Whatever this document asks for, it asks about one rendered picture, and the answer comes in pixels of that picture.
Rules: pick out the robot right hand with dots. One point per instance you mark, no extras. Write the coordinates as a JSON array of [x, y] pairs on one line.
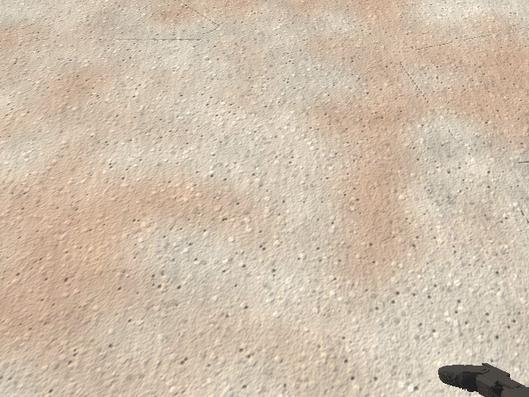
[[488, 380]]

